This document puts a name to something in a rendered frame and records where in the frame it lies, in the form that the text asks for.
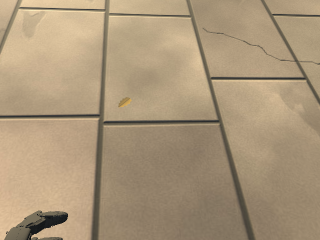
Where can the robot left hand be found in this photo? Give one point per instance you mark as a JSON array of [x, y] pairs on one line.
[[35, 223]]

